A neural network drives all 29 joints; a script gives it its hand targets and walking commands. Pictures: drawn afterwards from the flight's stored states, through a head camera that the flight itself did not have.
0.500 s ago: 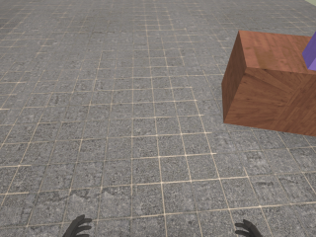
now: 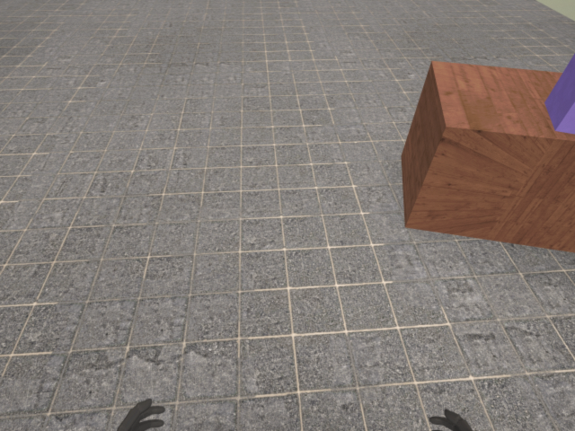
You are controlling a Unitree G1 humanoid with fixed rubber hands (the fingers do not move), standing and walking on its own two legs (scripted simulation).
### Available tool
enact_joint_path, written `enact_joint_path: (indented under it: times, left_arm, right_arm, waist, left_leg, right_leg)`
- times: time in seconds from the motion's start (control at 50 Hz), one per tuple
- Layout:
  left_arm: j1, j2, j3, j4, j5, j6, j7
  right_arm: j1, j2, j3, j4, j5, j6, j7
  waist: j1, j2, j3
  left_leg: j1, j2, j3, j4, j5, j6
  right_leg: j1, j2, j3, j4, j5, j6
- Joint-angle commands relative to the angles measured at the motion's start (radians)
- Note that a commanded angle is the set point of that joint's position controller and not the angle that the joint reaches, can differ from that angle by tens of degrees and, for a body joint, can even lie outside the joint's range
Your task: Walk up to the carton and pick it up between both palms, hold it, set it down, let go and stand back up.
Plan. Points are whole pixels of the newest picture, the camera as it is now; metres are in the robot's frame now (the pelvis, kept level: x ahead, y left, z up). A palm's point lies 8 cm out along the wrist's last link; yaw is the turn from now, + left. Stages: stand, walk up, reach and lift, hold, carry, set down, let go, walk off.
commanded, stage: stand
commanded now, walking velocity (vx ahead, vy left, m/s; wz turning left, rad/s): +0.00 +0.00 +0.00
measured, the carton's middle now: out of the picture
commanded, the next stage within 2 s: walk up in 1.50 s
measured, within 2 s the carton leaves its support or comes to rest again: neither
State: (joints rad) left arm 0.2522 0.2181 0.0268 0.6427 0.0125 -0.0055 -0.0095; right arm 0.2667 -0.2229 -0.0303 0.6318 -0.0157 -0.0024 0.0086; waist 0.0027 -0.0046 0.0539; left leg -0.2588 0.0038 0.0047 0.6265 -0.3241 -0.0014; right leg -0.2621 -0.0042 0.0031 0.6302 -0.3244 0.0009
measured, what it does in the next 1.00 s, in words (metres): stands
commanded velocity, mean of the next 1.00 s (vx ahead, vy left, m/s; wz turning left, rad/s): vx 0.00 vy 0.00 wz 0.00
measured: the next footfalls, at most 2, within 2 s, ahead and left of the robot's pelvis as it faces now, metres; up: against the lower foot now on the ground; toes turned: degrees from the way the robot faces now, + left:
none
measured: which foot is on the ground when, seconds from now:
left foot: down 0.00-1.00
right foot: down 0.00-1.00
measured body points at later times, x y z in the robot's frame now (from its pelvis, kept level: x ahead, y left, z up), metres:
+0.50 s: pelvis +0.00 +0.00 +0.00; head +0.00 +0.00 +0.45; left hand +0.12 +0.25 -0.11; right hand +0.12 -0.25 -0.10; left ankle +0.01 +0.12 -0.73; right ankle +0.01 -0.12 -0.73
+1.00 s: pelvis -0.01 +0.00 +0.00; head +0.00 +0.00 +0.45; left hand +0.11 +0.25 -0.11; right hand +0.10 -0.25 -0.11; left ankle +0.01 +0.12 -0.73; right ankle +0.01 -0.12 -0.73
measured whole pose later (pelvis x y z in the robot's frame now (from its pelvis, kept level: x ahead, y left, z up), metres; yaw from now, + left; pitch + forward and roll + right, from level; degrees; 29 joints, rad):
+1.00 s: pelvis -0.01 +0.00 +0.00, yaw +0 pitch -3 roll +0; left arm 0.27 0.23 0.01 0.69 0.01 0.00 -0.01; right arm 0.29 -0.24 -0.02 0.67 -0.01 0.00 0.00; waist 0.00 0.00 0.05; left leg -0.25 0.01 0.01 0.59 -0.30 0.00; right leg -0.26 0.00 0.01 0.60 -0.30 0.00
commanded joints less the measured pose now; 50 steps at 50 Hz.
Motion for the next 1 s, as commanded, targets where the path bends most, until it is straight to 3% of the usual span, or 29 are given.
enact_joint_path:
  times: [0.0,0.98]
  left_arm:
    - [-0.024,0.133,0.039,-0.110,-0.001,-0.026,0.005]
    - [0.014,0.148,0.028,-0.049,-0.004,-0.018,0.010]
  right_arm:
    - [-0.021,-0.129,-0.037,-0.107,0.001,-0.028,-0.006]
    - [0.016,-0.146,-0.027,-0.052,0.007,-0.023,-0.011]
  waist:
    - [0.001,0.003,-0.051]
    - [-0.002,0.001,-0.035]
  left_leg:
    - [-0.009,0.076,-0.092,-0.141,0.115,0.030]
    - [-0.001,0.083,-0.092,-0.168,0.114,0.035]
  right_leg:
    - [0.003,-0.076,0.092,-0.135,0.148,-0.039]
    - [-0.006,-0.076,0.100,-0.168,0.124,-0.032]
